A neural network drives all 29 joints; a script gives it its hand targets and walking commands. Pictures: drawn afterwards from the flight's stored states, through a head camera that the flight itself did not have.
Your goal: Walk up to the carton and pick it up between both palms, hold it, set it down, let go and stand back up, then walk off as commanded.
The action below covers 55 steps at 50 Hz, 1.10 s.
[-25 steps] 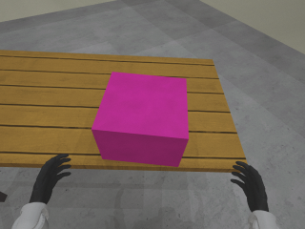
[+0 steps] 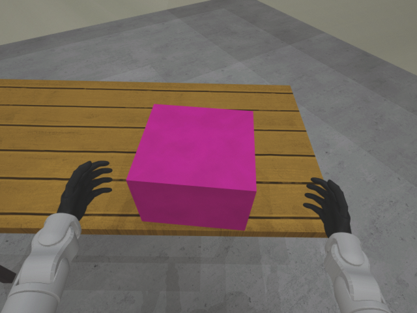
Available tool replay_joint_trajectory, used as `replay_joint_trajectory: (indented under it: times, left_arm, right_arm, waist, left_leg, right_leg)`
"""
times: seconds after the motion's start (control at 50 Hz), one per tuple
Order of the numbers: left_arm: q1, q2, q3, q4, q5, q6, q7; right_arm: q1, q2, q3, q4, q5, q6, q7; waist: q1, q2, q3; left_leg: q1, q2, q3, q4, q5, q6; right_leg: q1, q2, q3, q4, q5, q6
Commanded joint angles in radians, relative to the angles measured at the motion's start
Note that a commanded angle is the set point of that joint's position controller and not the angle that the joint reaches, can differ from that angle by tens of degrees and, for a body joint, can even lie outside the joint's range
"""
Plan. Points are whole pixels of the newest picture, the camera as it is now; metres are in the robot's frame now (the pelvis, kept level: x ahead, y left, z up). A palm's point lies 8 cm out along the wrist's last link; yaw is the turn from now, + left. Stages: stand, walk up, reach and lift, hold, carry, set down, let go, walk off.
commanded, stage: reach and lift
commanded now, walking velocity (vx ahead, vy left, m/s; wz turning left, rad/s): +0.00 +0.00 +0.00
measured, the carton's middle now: (198, 165) +0.46 +0.05 -0.04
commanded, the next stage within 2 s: none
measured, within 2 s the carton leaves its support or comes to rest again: neither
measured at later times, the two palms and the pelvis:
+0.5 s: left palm (88, 155) +0.35 +0.25 +0.11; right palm (324, 171) +0.35 -0.20 +0.09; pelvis +0.00 +0.00 +0.00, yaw +0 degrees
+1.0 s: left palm (97, 115) +0.42 +0.24 +0.15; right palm (316, 133) +0.42 -0.19 +0.13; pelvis +0.00 -0.01 +0.00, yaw +0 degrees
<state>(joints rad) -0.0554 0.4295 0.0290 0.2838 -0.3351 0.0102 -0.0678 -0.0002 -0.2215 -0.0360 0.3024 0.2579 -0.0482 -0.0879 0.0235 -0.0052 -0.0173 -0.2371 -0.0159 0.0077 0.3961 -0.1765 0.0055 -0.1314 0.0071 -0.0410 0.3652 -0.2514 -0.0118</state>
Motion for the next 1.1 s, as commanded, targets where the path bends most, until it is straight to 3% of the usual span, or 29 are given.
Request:
replay_joint_trajectory:
  times: [0.0, 0.04, 0.14, 0.16, 0.2, 0.22, 0.24, 0.26, 0.34, 0.38, 0.44, 0.46, 0.5, 0.52, 0.56, 0.62, 0.64, 0.66, 0.7, 0.72, 0.82, 0.84, 0.9, 0.92, 0.94, 0.96, 1.02, 1.04, 1.08]
  left_arm:
    - [-0.323, 0.168, 0.087, -0.151, 0.001, 0.042, -0.021]
    - [-0.408, 0.184, 0.083, -0.065, -0.011, 0.065, -0.023]
    - [-0.423, 0.173, 0.148, -0.041, 0.053, 0.115, -0.036]
    - [-0.482, 0.174, 0.142, 0.039, 0.057, 0.136, -0.047]
    - [-0.493, 0.167, 0.164, -0.02, 0.097, 0.142, -0.045]
    - [-0.476, 0.175, 0.19, -0.014, 0.104, 0.138, -0.048]
    - [-0.483, 0.175, 0.183, -0.053, 0.106, 0.141, -0.049]
    - [-0.539, 0.16, 0.172, 0.008, 0.097, 0.145, -0.047]
    - [-0.676, 0.19, 0.144, 0.044, 0.09, 0.143, -0.031]
    - [-0.686, 0.192, 0.148, 0.019, 0.084, 0.135, -0.025]
    - [-0.716, 0.202, 0.152, 0.136, 0.081, 0.142, -0.031]
    - [-0.818, 0.207, 0.123, 0.163, 0.069, 0.139, -0.03]
    - [-0.868, 0.211, 0.107, 0.192, 0.072, 0.133, -0.022]
    - [-0.763, 0.164, 0.1, 0.188, 0.083, 0.14, -0.024]
    - [-0.854, 0.199, 0.12, 0.217, 0.089, 0.136, -0.026]
    - [-0.905, 0.176, 0.106, 0.259, 0.112, 0.153, -0.029]
    - [-0.938, 0.189, 0.089, 0.303, 0.091, 0.15, -0.028]
    - [-0.973, 0.187, 0.081, 0.327, 0.082, 0.144, -0.024]
    - [-1.044, 0.206, 0.069, 0.332, 0.073, 0.127, -0.023]
    - [-1.056, 0.211, 0.058, 0.366, 0.067, 0.117, -0.021]
    - [-1.131, 0.188, 0.011, 0.489, 0.067, 0.08, -0.012]
    - [-1.117, 0.183, 0.01, 0.488, 0.068, 0.07, -0.013]
    - [-1.236, 0.186, -0.031, 0.571, 0.054, 0.043, -0.006]
    - [-1.228, 0.181, -0.035, 0.603, 0.047, 0.034, -0.004]
    - [-1.222, 0.169, -0.036, 0.616, 0.055, 0.026, -0.004]
    - [-1.241, 0.193, -0.022, 0.636, 0.06, 0.023, -0.005]
    - [-1.329, 0.206, -0.043, 0.634, 0.043, -0.002, 0.0]
    - [-1.311, 0.192, -0.052, 0.624, 0.047, -0.009, 0.001]
    - [-1.285, 0.173, -0.058, 0.755, 0.048, 0.005, -0.005]
  right_arm:
    - [-0.266, -0.123, -0.051, -0.231, 0.056, 0.034, -0.04]
    - [-0.344, -0.144, -0.066, -0.194, 0.046, 0.074, -0.044]
    - [-0.371, -0.152, -0.042, -0.123, 0.042, 0.095, -0.064]
    - [-0.429, -0.153, -0.062, -0.06, 0.03, 0.115, -0.072]
    - [-0.404, -0.149, -0.048, -0.053, 0.033, 0.108, -0.076]
    - [-0.419, -0.14, -0.037, -0.086, 0.036, 0.1, -0.081]
    - [-0.408, -0.145, -0.041, -0.076, 0.027, 0.104, -0.083]
    - [-0.471, -0.164, -0.057, -0.022, 0.028, 0.116, -0.079]
    - [-0.59, -0.175, -0.075, 0.048, 0.023, 0.128, -0.072]
    - [-0.602, -0.169, -0.07, 0.034, 0.033, 0.126, -0.071]
    - [-0.643, -0.178, -0.068, 0.07, 0.033, 0.134, -0.072]
    - [-0.739, -0.19, -0.088, 0.126, 0.019, 0.142, -0.07]
    - [-0.801, -0.204, -0.098, 0.149, 0.015, 0.146, -0.068]
    - [-0.701, -0.2, -0.081, 0.177, 0.019, 0.135, -0.068]
    - [-0.797, -0.202, -0.052, 0.19, 0.036, 0.133, -0.069]
    - [-0.835, -0.23, -0.055, 0.281, 0.042, 0.134, -0.066]
    - [-0.884, -0.24, -0.081, 0.284, 0.036, 0.144, -0.069]
    - [-0.928, -0.244, -0.071, 0.3, 0.039, 0.141, -0.065]
    - [-1.002, -0.236, -0.076, 0.292, 0.026, 0.132, -0.072]
    - [-1.025, -0.235, -0.062, 0.31, 0.034, 0.135, -0.07]
    - [-1.077, -0.237, -0.072, 0.475, 0.015, 0.128, -0.066]
    - [-1.067, -0.218, -0.045, 0.452, 0.027, 0.12, -0.066]
    - [-1.187, -0.231, -0.073, 0.53, 0.002, 0.116, -0.065]
    - [-1.185, -0.228, -0.056, 0.548, 0.021, 0.114, -0.062]
    - [-1.171, -0.227, -0.057, 0.578, 0.014, 0.106, -0.065]
    - [-1.204, -0.227, -0.023, 0.552, 0.026, 0.103, -0.063]
    - [-1.28, -0.235, -0.042, 0.561, 0.019, 0.083, -0.067]
    - [-1.259, -0.243, -0.054, 0.59, 0.018, 0.071, -0.063]
    - [-1.264, -0.24, -0.014, 0.68, 0.031, 0.088, -0.057]
  waist:
    - [-0.036, 0.06, -0.236]
    - [-0.053, 0.054, -0.206]
    - [-0.034, 0.03, -0.238]
    - [-0.053, 0.041, -0.198]
    - [-0.047, 0.058, -0.233]
    - [-0.031, 0.02, -0.269]
    - [-0.042, 0.032, -0.264]
    - [-0.049, 0.026, -0.225]
    - [-0.067, 0.083, -0.224]
    - [-0.064, 0.07, -0.271]
    - [-0.058, 0.035, -0.278]
    - [-0.082, 0.058, -0.29]
    - [-0.088, 0.052, -0.306]
    - [-0.083, 0.042, -0.306]
    - [-0.057, 0.043, -0.345]
    - [-0.084, 0.059, -0.347]
    - [-0.096, 0.043, -0.359]
    - [-0.081, 0.049, -0.355]
    - [-0.092, 0.041, -0.418]
    - [-0.075, 0.035, -0.411]
    - [-0.096, 0.06, -0.419]
    - [-0.078, 0.056, -0.434]
    - [-0.11, 0.057, -0.461]
    - [-0.092, 0.064, -0.459]
    - [-0.104, 0.056, -0.476]
    - [-0.08, 0.04, -0.502]
    - [-0.092, 0.074, -0.587]
    - [-0.117, 0.08, -0.602]
    - [-0.094, 0.047, -0.519]
  left_leg:
    - [0.337, 0.037, 0.008, -0.026, 0.29, -0.047]
    - [0.289, 0.043, 0.006, -0.033, 0.215, -0.038]
    - [0.32, 0.033, 0.009, -0.024, 0.315, -0.037]
    - [0.296, 0.035, 0.008, -0.026, 0.282, -0.04]
    - [0.32, 0.032, 0.008, -0.025, 0.328, -0.041]
    - [0.319, 0.03, 0.009, -0.024, 0.344, -0.039]
    - [0.331, 0.027, 0.015, -0.026, 0.364, -0.044]
    - [0.32, 0.036, 0.004, -0.03, 0.336, -0.043]
    - [0.309, 0.037, 0.0, -0.03, 0.264, -0.045]
    - [0.32, 0.037, -0.001, -0.029, 0.272, -0.039]
    - [0.281, 0.036, -0.002, -0.032, 0.24, -0.029]
    - [0.27, 0.035, -0.009, -0.023, 0.222, -0.034]
    - [0.274, 0.037, -0.013, -0.023, 0.214, -0.029]
    - [0.31, 0.037, -0.012, -0.016, 0.289, -0.038]
    - [0.311, 0.033, -0.01, 0.001, 0.332, -0.037]
    - [0.36, 0.034, -0.013, 0.007, 0.415, -0.054]
    - [0.346, 0.038, -0.018, 0.013, 0.384, -0.054]
    - [0.331, 0.039, -0.018, 0.011, 0.35, -0.048]
    - [0.291, 0.031, -0.015, 0.024, 0.371, -0.049]
    - [0.281, 0.033, -0.008, 0.029, 0.344, -0.044]
    - [0.265, 0.035, -0.021, 0.029, 0.309, -0.046]
    - [0.27, 0.033, -0.011, 0.029, 0.33, -0.046]
    - [0.249, 0.035, -0.015, 0.03, 0.294, -0.045]
    - [0.238, 0.037, -0.02, 0.039, 0.311, -0.047]
    - [0.253, 0.036, -0.016, 0.045, 0.342, -0.049]
    - [0.238, 0.035, -0.013, 0.047, 0.374, -0.049]
    - [0.249, 0.033, -0.011, 0.066, 0.412, -0.058]
    - [0.287, 0.037, -0.016, 0.075, 0.446, -0.064]
    - [0.248, 0.041, -0.017, 0.067, 0.436, -0.058]
  right_leg:
    - [-0.03, -0.008, 0.058, -0.085, 0.247, 0.024]
    - [-0.058, -0.012, 0.051, -0.081, 0.174, 0.025]
    - [0.013, -0.008, 0.054, -0.065, 0.342, 0.037]
    - [-0.018, -0.011, 0.052, -0.074, 0.31, 0.035]
    - [0.015, -0.006, 0.05, -0.064, 0.369, 0.041]
    - [0.048, -0.009, 0.055, -0.064, 0.401, 0.048]
    - [0.057, -0.007, 0.054, -0.065, 0.436, 0.052]
    - [-0.003, -0.002, 0.041, -0.075, 0.346, 0.045]
    - [-0.072, -0.002, 0.03, -0.084, 0.253, 0.037]
    - [-0.047, 0.002, 0.029, -0.077, 0.268, 0.037]
    - [-0.038, -0.002, 0.031, -0.069, 0.275, 0.042]
    - [-0.059, -0.006, 0.026, -0.063, 0.272, 0.041]
    - [-0.078, 0.0, 0.027, -0.065, 0.25, 0.037]
    - [-0.049, 0.008, 0.019, -0.061, 0.336, 0.039]
    - [-0.054, 0.007, 0.025, -0.06, 0.374, 0.043]
    - [-0.077, 0.019, 0.006, -0.062, 0.426, 0.039]
    - [-0.096, 0.023, 0.0, -0.069, 0.383, 0.036]
    - [-0.113, 0.018, 0.006, -0.069, 0.351, 0.038]
    - [-0.104, 0.02, 0.005, -0.052, 0.391, 0.042]
    - [-0.101, 0.015, 0.011, -0.051, 0.385, 0.044]
    - [-0.151, 0.02, 0.006, -0.053, 0.343, 0.034]
    - [-0.14, 0.02, 0.009, -0.058, 0.368, 0.037]
    - [-0.192, 0.022, -0.002, -0.054, 0.324, 0.034]
    - [-0.191, 0.019, 0.004, -0.053, 0.321, 0.03]
    - [-0.191, 0.022, 0.003, -0.048, 0.381, 0.035]
    - [-0.168, 0.026, 0.003, -0.039, 0.409, 0.036]
    - [-0.192, 0.027, -0.004, -0.029, 0.434, 0.037]
    - [-0.204, 0.03, -0.006, -0.032, 0.442, 0.037]
    - [-0.21, 0.028, -0.003, -0.036, 0.446, 0.035]
